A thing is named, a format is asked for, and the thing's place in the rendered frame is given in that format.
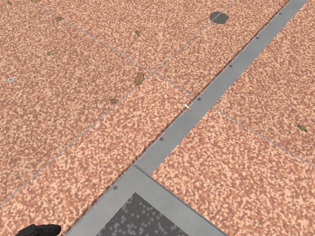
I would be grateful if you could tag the left robot hand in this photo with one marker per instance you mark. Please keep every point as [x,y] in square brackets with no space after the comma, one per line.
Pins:
[40,230]

